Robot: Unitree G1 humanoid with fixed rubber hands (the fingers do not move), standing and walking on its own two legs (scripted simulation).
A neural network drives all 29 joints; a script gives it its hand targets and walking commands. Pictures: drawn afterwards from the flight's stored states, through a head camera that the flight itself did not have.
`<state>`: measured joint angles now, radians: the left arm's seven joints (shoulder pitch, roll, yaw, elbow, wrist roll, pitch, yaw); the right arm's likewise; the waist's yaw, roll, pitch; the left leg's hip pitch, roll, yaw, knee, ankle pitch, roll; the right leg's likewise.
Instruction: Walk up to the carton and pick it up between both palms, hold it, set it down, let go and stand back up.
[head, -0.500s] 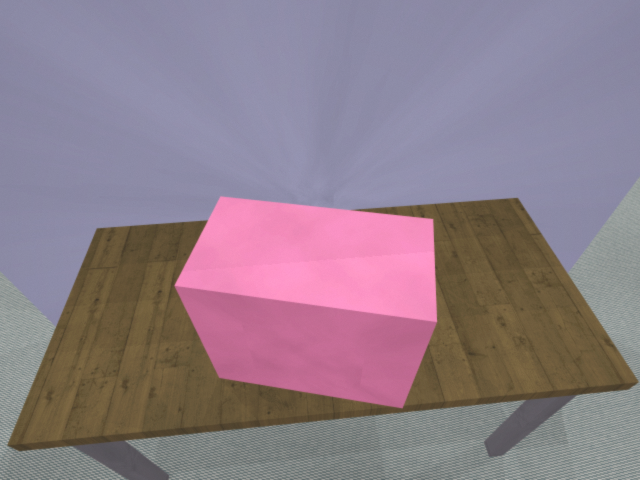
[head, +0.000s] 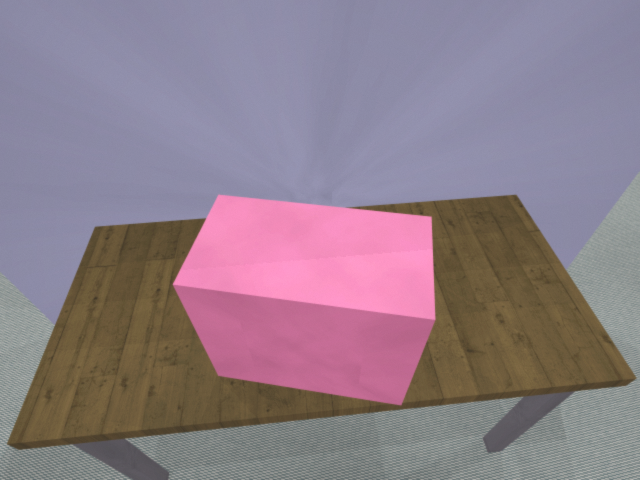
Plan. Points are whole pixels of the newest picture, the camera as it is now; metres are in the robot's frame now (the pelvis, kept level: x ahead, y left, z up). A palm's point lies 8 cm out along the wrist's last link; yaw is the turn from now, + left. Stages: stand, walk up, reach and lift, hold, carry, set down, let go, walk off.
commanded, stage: stand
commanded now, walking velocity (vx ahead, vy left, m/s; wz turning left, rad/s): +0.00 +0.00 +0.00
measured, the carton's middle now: (313, 304) +0.39 +0.04 -0.06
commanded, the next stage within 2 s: none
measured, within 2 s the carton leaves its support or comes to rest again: neither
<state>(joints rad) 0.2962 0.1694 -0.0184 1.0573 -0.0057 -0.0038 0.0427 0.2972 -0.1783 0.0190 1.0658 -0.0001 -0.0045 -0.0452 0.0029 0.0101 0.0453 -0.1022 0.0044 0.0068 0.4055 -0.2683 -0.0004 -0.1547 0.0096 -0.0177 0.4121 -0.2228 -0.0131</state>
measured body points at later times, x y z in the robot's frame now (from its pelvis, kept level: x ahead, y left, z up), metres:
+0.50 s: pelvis +0.00 +0.00 +0.00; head +0.01 +0.00 +0.45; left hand +0.00 +0.22 -0.16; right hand +0.00 -0.23 -0.16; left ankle -0.03 +0.12 -0.74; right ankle +0.00 -0.11 -0.74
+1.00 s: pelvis +0.00 +0.00 +0.00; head +0.01 -0.01 +0.45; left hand +0.00 +0.22 -0.16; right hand -0.01 -0.23 -0.16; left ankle -0.03 +0.12 -0.74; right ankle +0.00 -0.11 -0.74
